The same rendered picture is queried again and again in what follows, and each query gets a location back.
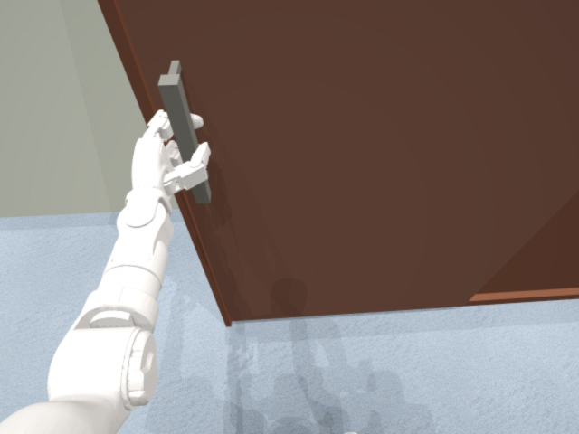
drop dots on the robot left forearm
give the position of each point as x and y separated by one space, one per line
128 292

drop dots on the wardrobe door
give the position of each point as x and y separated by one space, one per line
369 155
549 260

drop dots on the robot left hand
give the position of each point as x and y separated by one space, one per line
152 161

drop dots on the left robot upper arm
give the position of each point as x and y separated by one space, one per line
99 377

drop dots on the handle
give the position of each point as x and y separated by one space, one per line
173 95

